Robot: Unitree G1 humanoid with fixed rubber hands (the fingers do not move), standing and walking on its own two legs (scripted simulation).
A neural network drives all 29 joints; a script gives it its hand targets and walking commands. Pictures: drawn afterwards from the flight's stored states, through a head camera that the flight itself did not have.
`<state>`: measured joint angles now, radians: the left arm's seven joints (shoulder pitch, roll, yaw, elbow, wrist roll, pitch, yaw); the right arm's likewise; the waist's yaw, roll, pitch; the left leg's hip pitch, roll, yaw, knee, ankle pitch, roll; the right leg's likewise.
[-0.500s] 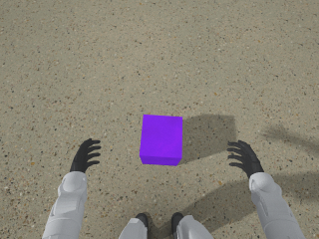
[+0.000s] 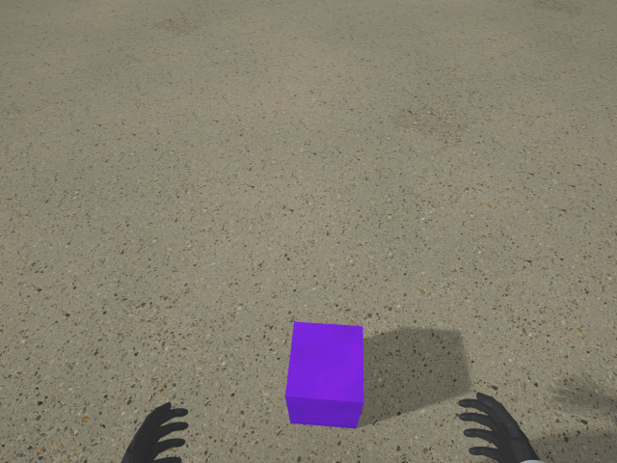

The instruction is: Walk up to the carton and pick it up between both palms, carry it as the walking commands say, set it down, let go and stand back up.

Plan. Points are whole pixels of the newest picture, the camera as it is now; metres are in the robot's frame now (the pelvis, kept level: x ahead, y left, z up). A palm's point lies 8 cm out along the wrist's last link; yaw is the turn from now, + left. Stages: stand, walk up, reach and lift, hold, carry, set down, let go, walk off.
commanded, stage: let go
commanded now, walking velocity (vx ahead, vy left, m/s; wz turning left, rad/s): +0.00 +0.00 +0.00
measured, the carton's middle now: (325, 376) +0.48 -0.02 -0.65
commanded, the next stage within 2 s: stand in 0.30 s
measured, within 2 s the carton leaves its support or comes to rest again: neither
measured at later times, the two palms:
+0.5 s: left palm out of the picture +0.14 +0.29 -0.08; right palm out of the picture +0.14 -0.27 -0.08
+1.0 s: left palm out of the picture +0.13 +0.29 -0.09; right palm out of the picture +0.13 -0.29 -0.09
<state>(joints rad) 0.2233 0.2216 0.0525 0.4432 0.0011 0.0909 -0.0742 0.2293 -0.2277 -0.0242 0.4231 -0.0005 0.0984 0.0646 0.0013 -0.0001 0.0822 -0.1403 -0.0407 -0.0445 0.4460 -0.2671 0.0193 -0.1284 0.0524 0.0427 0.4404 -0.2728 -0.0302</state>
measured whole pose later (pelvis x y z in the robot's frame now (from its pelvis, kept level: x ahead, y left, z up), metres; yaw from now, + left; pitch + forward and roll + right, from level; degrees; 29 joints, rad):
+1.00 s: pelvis +0.01 +0.00 +0.00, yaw +0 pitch -1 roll +0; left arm 0.16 0.35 0.02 0.86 0.02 0.00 0.03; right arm 0.14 -0.35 -0.02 0.88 -0.03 0.00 -0.03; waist 0.00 0.00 0.00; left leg -0.12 -0.04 -0.04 0.41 -0.27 0.02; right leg -0.11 0.05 0.05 0.41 -0.27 -0.03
